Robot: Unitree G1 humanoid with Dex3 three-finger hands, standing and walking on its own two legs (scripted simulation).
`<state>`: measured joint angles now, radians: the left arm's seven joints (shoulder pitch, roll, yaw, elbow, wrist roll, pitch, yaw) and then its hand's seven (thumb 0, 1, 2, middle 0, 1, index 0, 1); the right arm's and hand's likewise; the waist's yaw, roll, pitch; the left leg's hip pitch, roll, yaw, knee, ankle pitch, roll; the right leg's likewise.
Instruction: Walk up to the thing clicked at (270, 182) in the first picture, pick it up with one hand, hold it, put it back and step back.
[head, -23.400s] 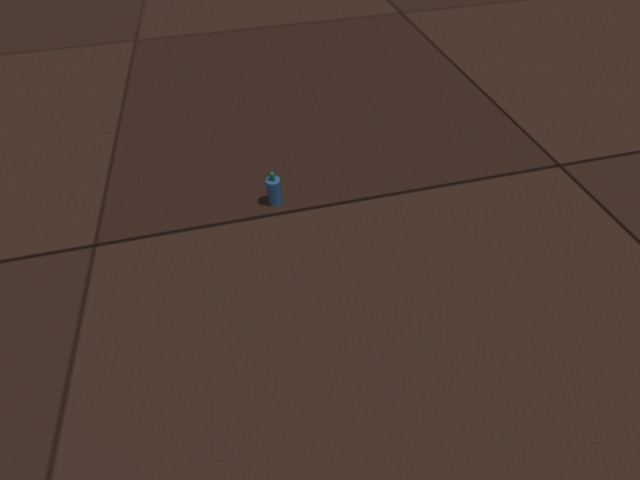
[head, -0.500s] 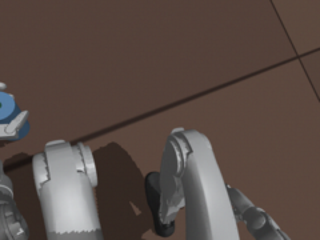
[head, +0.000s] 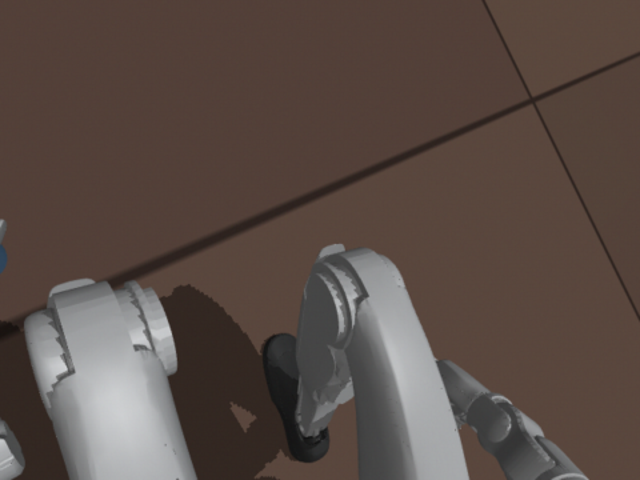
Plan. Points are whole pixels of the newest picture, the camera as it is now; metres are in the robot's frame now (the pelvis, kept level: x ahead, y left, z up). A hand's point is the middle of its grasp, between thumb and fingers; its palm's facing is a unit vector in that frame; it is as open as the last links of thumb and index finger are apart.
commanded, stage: lower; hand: left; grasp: from the side
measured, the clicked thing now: out of the picture +0.40 +0.31 -0.18
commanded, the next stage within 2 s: loosen in 0.40 s
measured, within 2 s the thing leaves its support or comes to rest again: rests again in 1.36 s
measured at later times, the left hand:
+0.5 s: hand out of the picture +0.40 +0.30 -0.17, palm faces +0.41 -0.91 +0.00, open 8.9 cm
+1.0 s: hand out of the picture +0.40 +0.30 -0.17, palm faces +0.41 -0.91 +0.02, open 12.8 cm
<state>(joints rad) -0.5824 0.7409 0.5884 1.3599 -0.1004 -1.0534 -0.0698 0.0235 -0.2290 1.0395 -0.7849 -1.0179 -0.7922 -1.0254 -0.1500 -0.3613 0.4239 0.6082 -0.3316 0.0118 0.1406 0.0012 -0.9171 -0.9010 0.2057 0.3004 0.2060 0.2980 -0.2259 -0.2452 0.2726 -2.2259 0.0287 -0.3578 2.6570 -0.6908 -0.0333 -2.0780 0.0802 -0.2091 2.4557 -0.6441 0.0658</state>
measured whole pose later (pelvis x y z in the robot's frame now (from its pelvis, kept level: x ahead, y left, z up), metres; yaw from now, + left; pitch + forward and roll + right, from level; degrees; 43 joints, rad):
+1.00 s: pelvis -0.01 +0.01 +0.00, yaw -2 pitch +10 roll -17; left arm -0.57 0.79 0.54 1.40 -0.12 -1.12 -0.01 -0.01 -0.30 0.38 -0.58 -0.47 -0.58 -0.47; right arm -0.17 -0.37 0.49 0.57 -0.35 0.01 0.16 0.00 -0.92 -0.90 0.21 0.30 0.21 0.30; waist -0.22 -0.28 0.30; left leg -2.21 0.04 -0.40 2.68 -0.70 -0.01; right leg -2.04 0.11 -0.24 2.43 -0.63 0.07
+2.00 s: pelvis +0.01 +0.00 +0.11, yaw +7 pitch +31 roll -8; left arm -0.32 0.66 0.47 0.74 0.03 -0.24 -0.04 -0.02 -0.53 0.08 -0.06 -0.06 -0.06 -0.06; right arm 0.08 -0.28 0.04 0.61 0.00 0.15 0.04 0.01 -0.91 -0.90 0.21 0.30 0.21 0.30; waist -0.04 0.01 -0.11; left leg -2.13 0.06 -0.12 2.24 -0.66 0.01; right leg -2.04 0.02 -0.06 2.16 -0.67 0.04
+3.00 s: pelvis +0.10 +0.01 +0.44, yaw +15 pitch +9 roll -3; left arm 0.49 0.21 -0.02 -0.06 -0.02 0.30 0.16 -0.01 -0.56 0.05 -0.05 -0.05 -0.05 -0.05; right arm 0.29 -0.19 0.04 0.47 0.03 -0.07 -0.19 0.01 -0.90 -0.90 0.20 0.30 0.20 0.30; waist -0.02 0.05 -0.15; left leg -0.67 0.05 -0.02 1.00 -0.49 -0.01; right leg -0.60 -0.02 -0.04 0.93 -0.49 0.03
